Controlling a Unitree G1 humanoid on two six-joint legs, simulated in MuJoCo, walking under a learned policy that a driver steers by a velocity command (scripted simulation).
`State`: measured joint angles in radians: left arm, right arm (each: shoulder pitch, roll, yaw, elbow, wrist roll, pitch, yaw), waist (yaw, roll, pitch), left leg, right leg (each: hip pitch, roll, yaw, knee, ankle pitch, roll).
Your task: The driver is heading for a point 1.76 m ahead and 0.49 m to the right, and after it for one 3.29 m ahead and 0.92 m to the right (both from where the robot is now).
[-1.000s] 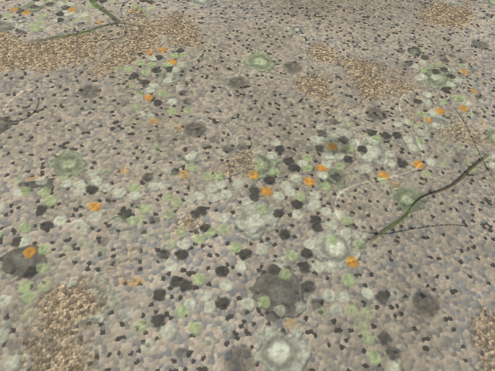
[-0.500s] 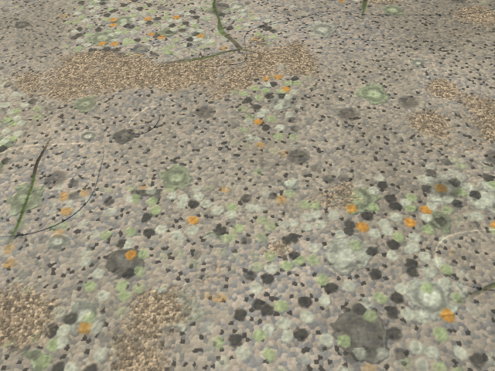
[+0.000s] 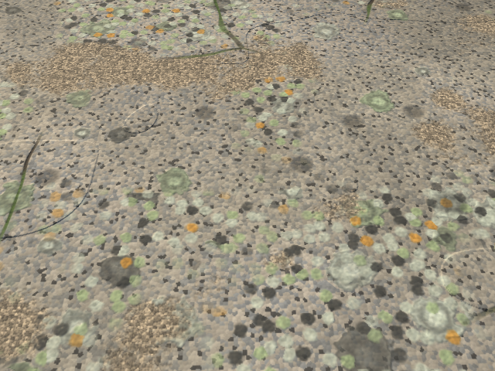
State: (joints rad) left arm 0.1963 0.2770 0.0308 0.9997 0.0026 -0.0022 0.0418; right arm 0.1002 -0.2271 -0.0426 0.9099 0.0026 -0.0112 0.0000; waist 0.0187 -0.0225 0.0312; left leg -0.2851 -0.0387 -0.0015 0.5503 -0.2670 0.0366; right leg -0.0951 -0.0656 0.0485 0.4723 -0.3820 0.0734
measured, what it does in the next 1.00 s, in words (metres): stands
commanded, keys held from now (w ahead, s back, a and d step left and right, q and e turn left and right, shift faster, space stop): no key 0.96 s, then w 0.04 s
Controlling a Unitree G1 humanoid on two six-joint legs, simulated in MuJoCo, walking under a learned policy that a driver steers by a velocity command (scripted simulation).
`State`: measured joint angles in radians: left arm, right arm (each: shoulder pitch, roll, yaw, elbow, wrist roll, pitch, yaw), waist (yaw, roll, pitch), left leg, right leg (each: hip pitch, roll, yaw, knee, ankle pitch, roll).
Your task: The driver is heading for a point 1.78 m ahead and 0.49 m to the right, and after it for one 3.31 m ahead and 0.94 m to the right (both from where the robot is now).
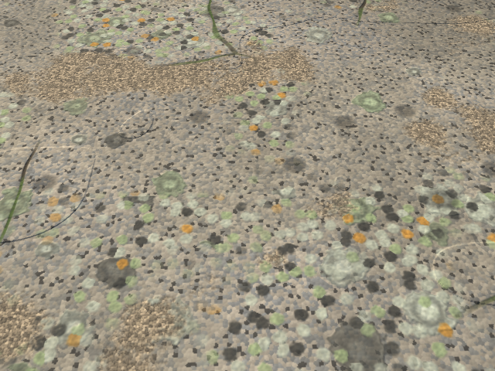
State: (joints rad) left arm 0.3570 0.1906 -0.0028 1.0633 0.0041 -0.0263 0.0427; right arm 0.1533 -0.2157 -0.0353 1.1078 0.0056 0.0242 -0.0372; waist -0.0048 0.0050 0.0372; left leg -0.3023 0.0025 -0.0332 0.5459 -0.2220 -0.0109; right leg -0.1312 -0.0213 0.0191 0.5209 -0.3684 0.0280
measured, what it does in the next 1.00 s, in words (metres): walks ahead: right foot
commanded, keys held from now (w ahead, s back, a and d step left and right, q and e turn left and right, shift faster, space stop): w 1.00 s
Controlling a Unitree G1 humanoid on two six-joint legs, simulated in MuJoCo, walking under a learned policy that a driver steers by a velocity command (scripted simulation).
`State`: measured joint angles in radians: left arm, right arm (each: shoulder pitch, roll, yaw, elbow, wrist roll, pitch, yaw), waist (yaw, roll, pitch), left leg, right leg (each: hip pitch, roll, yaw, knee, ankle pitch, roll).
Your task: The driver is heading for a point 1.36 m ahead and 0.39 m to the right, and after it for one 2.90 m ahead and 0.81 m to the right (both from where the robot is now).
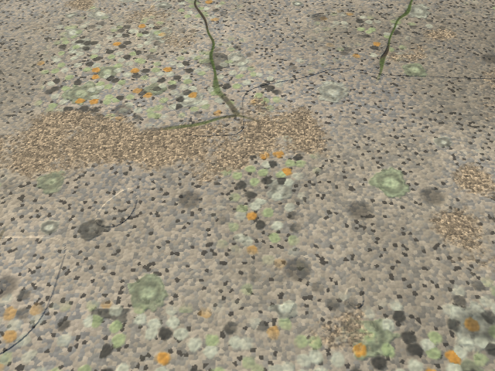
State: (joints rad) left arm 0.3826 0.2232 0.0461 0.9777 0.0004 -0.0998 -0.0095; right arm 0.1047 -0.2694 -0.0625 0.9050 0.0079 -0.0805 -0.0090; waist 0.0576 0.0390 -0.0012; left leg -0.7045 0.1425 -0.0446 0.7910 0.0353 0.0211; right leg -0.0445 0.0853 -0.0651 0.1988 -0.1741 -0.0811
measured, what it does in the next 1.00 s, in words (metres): walks ahead, turning right: left foot, then right foot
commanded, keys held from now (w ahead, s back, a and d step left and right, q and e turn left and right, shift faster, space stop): w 0.30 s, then w+e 0.70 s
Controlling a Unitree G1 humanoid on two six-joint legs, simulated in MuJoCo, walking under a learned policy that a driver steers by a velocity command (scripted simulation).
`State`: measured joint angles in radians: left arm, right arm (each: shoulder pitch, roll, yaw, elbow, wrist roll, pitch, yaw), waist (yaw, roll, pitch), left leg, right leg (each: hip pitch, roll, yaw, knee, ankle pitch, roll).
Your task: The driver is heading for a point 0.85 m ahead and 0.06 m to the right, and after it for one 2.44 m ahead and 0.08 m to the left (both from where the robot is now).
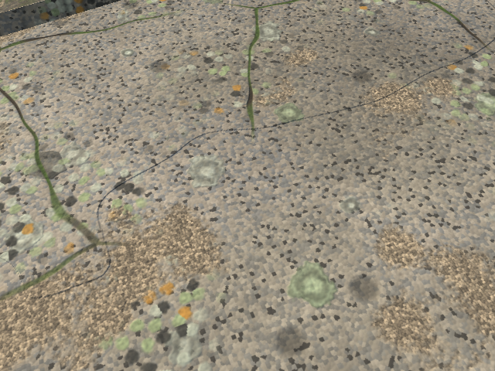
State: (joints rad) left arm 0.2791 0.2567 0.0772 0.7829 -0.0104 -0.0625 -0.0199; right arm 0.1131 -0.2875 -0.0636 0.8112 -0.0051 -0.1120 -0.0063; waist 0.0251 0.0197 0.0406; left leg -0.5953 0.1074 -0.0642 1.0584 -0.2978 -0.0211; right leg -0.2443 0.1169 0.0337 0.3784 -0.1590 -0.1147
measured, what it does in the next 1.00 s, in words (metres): walks ahead, turning right: left foot, then right foot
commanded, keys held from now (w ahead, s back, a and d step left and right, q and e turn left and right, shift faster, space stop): w+e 0.28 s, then w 0.72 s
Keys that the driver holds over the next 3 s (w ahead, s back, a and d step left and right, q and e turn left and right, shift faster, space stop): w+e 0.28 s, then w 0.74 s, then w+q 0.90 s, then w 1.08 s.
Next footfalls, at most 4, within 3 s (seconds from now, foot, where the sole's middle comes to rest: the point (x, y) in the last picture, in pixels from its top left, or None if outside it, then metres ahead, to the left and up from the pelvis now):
0.28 left None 0.35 0.14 -0.78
0.76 right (339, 345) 0.53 -0.18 -0.78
1.30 left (278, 233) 0.88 -0.02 -0.78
1.80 right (335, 167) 1.16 -0.23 -0.78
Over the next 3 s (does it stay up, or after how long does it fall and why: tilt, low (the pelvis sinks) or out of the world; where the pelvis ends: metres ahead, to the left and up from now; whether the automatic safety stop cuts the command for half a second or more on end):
stays up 1.60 0.01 0.00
